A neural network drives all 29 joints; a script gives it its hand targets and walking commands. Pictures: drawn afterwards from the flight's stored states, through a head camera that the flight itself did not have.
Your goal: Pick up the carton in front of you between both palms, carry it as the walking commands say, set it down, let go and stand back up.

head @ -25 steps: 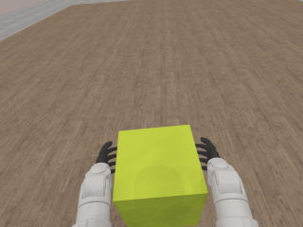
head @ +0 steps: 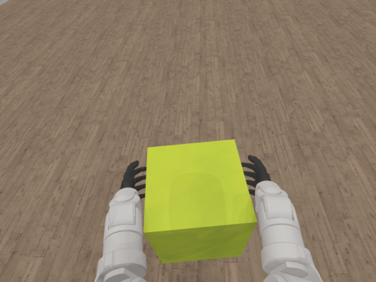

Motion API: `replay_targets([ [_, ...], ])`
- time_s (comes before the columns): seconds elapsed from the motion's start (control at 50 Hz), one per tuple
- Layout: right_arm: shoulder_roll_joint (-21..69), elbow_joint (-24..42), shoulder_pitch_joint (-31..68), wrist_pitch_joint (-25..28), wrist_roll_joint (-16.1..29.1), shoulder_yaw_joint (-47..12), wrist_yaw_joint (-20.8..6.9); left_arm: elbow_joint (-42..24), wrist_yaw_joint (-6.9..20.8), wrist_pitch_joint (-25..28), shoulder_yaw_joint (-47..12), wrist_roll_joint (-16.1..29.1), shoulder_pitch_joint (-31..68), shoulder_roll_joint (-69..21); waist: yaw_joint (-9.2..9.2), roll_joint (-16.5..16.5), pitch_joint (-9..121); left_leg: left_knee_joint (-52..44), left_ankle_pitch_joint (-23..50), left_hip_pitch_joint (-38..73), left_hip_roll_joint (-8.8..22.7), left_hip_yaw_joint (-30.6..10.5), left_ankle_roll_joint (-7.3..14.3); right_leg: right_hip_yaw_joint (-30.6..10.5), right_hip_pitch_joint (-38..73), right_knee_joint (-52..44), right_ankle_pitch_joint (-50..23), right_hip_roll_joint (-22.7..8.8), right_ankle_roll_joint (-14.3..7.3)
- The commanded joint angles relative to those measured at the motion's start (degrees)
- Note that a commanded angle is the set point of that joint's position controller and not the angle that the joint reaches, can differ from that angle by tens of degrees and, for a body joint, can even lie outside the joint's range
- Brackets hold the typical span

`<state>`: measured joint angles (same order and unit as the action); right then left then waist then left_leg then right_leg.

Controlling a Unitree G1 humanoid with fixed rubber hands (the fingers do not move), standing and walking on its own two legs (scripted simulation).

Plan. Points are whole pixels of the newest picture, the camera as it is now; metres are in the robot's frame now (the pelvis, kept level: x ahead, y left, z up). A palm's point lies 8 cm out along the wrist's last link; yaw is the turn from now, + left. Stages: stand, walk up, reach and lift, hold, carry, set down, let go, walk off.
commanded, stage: set down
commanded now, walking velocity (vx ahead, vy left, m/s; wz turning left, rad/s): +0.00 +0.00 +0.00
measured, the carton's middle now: (196, 204) +0.33 +0.00 -0.07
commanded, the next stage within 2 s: none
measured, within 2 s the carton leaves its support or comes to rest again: rests again in 1.96 s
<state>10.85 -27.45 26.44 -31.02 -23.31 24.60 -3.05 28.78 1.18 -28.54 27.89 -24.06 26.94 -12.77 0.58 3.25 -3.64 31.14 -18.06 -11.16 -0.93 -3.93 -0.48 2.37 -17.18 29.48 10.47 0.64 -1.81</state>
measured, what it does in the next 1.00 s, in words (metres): lowers itself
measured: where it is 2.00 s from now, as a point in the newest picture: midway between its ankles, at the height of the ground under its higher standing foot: outside the picture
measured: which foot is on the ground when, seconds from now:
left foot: down 0.00-1.00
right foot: down 0.00-1.00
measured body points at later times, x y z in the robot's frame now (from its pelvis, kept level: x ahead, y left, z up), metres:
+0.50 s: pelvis -0.05 +0.02 -0.12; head +0.17 -0.02 +0.27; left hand +0.37 +0.14 -0.19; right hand +0.38 -0.16 -0.20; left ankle -0.01 +0.13 -0.73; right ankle +0.06 -0.10 -0.73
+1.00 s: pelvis -0.07 +0.00 -0.25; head +0.21 -0.05 +0.10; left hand +0.41 +0.13 -0.34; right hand +0.43 -0.17 -0.36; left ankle -0.01 +0.13 -0.73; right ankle +0.06 -0.10 -0.73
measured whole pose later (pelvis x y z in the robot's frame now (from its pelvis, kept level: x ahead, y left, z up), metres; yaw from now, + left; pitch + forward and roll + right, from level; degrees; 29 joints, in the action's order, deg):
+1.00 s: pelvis -0.07 +0.00 -0.25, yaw +2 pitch +44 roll +6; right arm -4.8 -42.3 59.1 -16.4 -13.0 18.6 0.2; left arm 34.9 -7.1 -13.2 30.6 -7.5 53.5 -5.9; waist -0.4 2.8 7.0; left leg 98.0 -35.6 -107.1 -5.5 -0.1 -2.5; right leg -2.0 -115.9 94.5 23.0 0.0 -2.0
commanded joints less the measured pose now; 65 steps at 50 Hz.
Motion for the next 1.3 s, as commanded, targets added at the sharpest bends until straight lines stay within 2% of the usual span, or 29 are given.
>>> replay_targets([
  [0.0,34.3,-5.6,25.0,7.5,5.8,-17.3,-9.7,6.2,8.3,6.1,-18.0,5.9,22.2,-41.2,0.51,-1.7,11.9,-3.4,7.5,-20.7,-4.6,-1.3,1.4,-6.2,12.0,2.7,-10.7,3.3,0.0],
  [0.06,31.9,-7.0,25.2,13.8,5.8,-18.2,-9.7,5.9,6.5,12.3,-18.8,6.4,21.8,-39.6,0.06,-1.7,18.3,1.4,11.8,-24.5,-5.3,-0.9,0.1,-6.0,7.3,8.1,-15.9,4.0,-0.2],
  [0.16,34.6,-7.3,29.4,22.8,9.6,-26.8,-10.0,4.5,4.4,21.3,-27.2,10.6,25.6,-43.4,-0.02,-2.9,34.6,10.5,17.3,-32.5,-6.5,-0.5,-1.8,-6.4,3.1,17.4,-24.1,4.4,-0.1],
  [0.26,35.3,-4.6,34.3,26.9,13.9,-34.1,-8.5,0.5,2.1,25.7,-36.3,15.9,30.9,-42.9,0.46,-4.6,53.9,19.0,19.2,-42.6,-7.8,0.3,-2.7,-6.9,1.7,27.0,-31.5,4.5,0.2],
  [0.3,34.6,-3.4,36.1,26.8,14.7,-35.1,-7.9,-1.0,1.4,25.7,-38.3,17.4,32.7,-42.2,0.77,-4.7,58.4,22.0,17.6,-45.3,-8.3,0.6,-2.8,-6.4,-1.6,29.9,-29.0,4.9,0.4],
  [0.36,33.9,-4.1,38.6,25.3,14.6,-34.9,-7.7,-0.8,1.1,24.2,-38.6,18.1,35.8,-42.8,1.49,-4.3,58.6,25.5,11.8,-49.1,-8.7,0.7,-2.8,-5.1,-11.2,32.7,-19.6,5.8,0.7],
  [0.44,35.6,-8.1,42.4,22.1,13.9,-32.9,-8.9,2.3,2.1,20.8,-35.6,17.5,40.8,-45.3,1.78,-3.6,54.6,29.1,0.7,-56.9,-9.1,1.3,-2.8,-4.2,-22.0,35.8,-7.1,6.4,0.5],
  [0.52,37.6,-12.3,46.0,18.9,13.0,-29.9,-10.1,5.2,3.8,17.8,-31.6,16.6,45.5,-46.5,1.20,-3.6,52.8,32.8,-5.9,-64.8,-9.5,2.4,-2.4,-4.0,-29.1,39.2,-0.5,6.5,0.4],
  [0.62,38.6,-14.5,50.2,17.2,12.6,-28.4,-9.9,6.8,4.8,16.5,-28.7,16.6,51.0,-45.6,0.28,-5.4,56.6,38.9,-6.5,-73.5,-10.2,3.9,-2.0,-4.5,-33.3,44.4,-0.7,6.6,0.8],
  [0.74,38.5,-14.2,55.1,16.7,14.0,-29.6,-8.2,6.9,5.2,16.3,-28.6,18.4,56.5,-43.8,-0.34,-7.7,63.4,46.6,-6.4,-82.8,-11.1,5.6,-2.0,-5.3,-34.8,50.8,-2.3,6.6,1.8],
  [0.84,37.6,-14.1,58.2,16.2,15.3,-30.6,-7.0,7.3,5.5,15.9,-28.9,20.2,59.8,-42.8,-0.23,-8.9,67.1,52.1,-6.6,-89.4,-11.5,6.6,-2.1,-6.0,-35.7,55.3,-2.6,6.5,2.2],
  [0.9,36.2,-14.6,59.1,16.1,15.7,-30.3,-6.3,7.1,5.7,15.7,-30.0,21.7,62.3,-42.4,0.50,-8.0,67.6,55.1,-6.5,-94.6,-11.6,7.2,-2.6,-6.7,-34.7,58.0,-3.6,6.3,2.1],
  [0.96,35.1,-14.5,61.6,16.1,16.3,-30.7,-5.8,7.5,5.6,15.5,-29.8,22.6,64.1,-41.5,0.80,-8.6,68.7,57.4,-6.8,-96.0,-11.8,7.7,-2.7,-6.0,-36.6,60.7,-3.9,6.5,2.3],
  [1.02,34.1,-14.5,64.3,16.4,17.5,-31.6,-5.8,8.3,5.0,15.5,-28.6,22.4,65.0,-40.5,-0.30,-9.2,68.5,59.5,-6.5,-97.0,-11.9,8.0,-2.5,-5.3,-39.6,63.3,-4.3,6.3,2.3],
  [1.1,32.3,-15.3,67.8,16.7,18.5,-31.8,-6.0,8.6,4.4,15.7,-27.3,22.4,67.7,-39.1,-0.64,-10.1,68.2,62.5,-6.6,-99.1,-11.9,8.3,-2.4,-5.0,-42.5,66.4,-4.3,6.0,2.3],
  [1.28,26.9,-19.9,73.6,17.6,19.3,-29.9,-6.3,9.4,3.4,16.2,-26.8,23.6,75.3,-36.6,0.52,-8.6,65.9,68.5,-7.7,-100.6,-11.3,8.6,-2.6,-3.7,-51.4,73.0,-2.7,5.2,2.0],
])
